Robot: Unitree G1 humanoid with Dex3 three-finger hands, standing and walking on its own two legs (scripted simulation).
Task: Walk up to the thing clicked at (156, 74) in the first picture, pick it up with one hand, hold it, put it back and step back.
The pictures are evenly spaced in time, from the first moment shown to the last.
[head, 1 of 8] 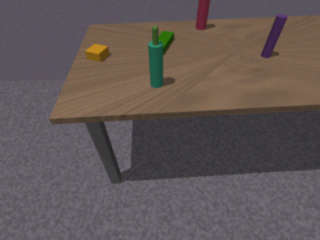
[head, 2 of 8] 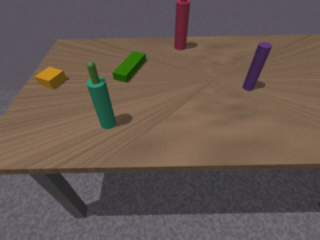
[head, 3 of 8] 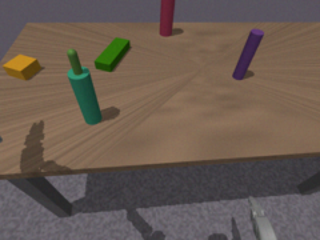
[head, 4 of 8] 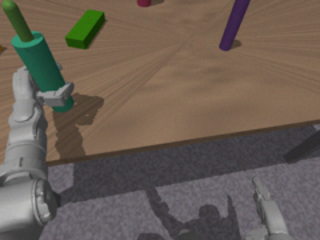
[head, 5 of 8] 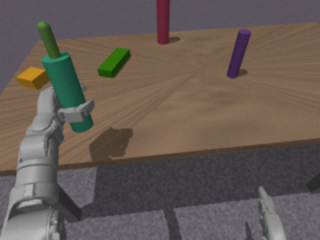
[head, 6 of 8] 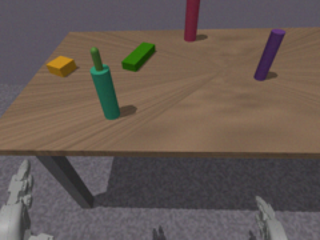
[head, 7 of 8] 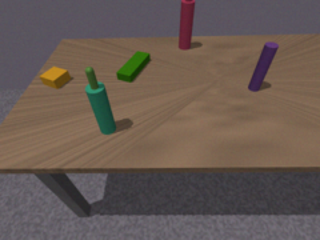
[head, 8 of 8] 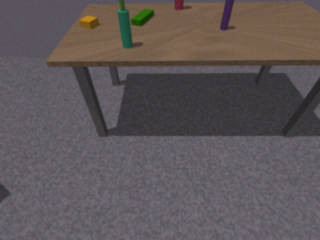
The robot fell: no
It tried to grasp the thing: yes
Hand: left
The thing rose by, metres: 0.25
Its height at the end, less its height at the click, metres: +0.00
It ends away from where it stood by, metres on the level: 0.03
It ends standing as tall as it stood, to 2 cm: yes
